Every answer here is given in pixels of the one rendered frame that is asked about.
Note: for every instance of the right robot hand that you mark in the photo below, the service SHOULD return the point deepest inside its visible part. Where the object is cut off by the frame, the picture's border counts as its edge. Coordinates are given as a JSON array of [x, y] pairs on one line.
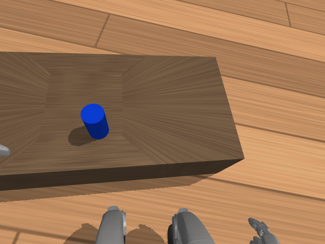
[[264, 233]]

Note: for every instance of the left robot hand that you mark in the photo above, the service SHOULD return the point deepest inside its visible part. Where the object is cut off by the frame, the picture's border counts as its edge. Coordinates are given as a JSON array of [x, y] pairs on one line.
[[4, 151]]

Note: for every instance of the can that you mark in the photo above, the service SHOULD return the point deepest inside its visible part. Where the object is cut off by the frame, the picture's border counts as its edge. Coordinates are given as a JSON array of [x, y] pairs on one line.
[[94, 118]]

